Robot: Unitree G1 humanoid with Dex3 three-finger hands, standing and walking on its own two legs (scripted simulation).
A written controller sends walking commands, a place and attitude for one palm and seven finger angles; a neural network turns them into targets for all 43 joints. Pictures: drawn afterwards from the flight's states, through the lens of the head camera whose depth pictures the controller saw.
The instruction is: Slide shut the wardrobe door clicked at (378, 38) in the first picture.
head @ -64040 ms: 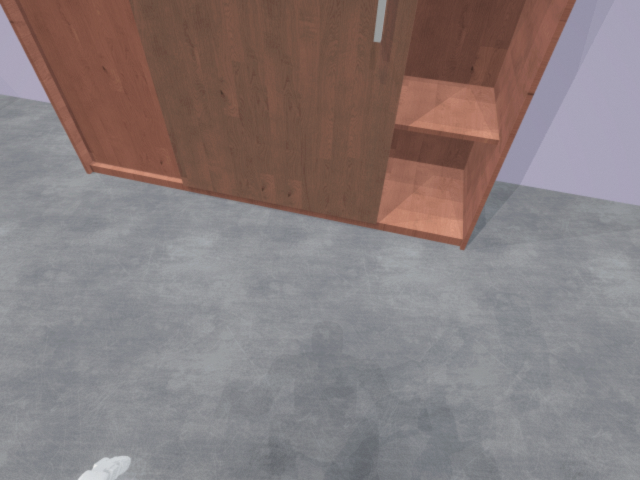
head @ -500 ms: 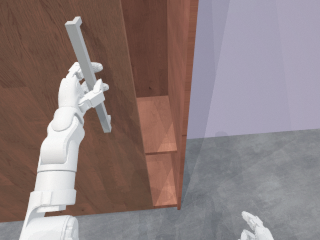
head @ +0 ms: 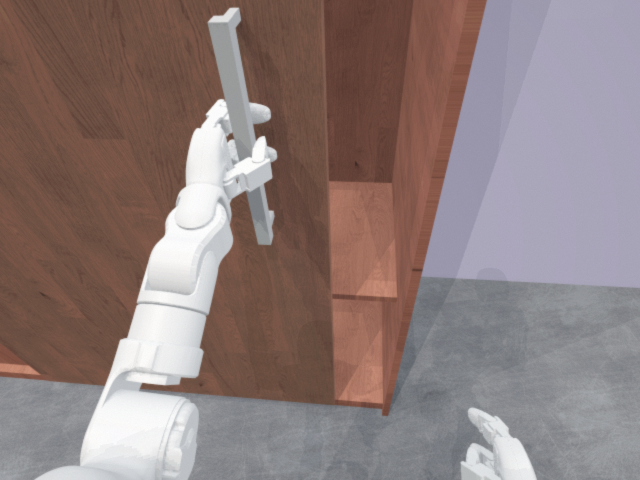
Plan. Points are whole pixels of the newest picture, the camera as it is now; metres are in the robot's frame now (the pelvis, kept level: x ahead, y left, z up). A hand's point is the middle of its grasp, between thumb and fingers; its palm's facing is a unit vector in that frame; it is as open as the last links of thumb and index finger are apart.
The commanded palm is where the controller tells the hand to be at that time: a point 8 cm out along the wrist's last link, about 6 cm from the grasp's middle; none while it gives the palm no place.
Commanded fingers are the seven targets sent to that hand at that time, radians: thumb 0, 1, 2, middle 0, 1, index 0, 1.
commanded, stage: tug the door sideways, standing still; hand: left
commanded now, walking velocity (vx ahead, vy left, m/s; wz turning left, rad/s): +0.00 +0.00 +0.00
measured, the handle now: (251, 146) +0.46 +0.13 +0.21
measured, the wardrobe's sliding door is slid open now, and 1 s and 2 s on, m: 0.14 0.14 0.04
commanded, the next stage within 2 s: step sideways, sliding the door along in 0.42 s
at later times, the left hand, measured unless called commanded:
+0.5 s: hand (265, 165) +0.40 +0.10 +0.22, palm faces +0.10 -0.99 -0.04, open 5.8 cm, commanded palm +0.38 +0.10 +0.22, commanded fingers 0.00 0.90 0.90 -0.45 -1.40 -0.45 -1.40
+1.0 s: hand (269, 164) +0.42 +0.10 +0.21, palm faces +0.18 -0.98 -0.04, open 5.9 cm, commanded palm +0.39 +0.09 +0.21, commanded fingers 0.00 0.90 0.90 -0.45 -1.40 -0.45 -1.40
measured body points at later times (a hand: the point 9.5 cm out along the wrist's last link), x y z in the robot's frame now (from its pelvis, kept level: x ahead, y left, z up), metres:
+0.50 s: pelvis -0.03 +0.01 +0.00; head -0.03 +0.00 +0.45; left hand +0.39 +0.15 +0.22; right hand +0.09 -0.22 -0.12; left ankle +0.00 +0.14 -0.74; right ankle -0.07 -0.11 -0.74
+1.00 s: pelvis -0.01 -0.04 -0.01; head +0.05 -0.05 +0.44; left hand +0.40 +0.15 +0.21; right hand +0.12 -0.28 -0.14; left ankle +0.00 +0.10 -0.73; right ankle -0.06 -0.09 -0.74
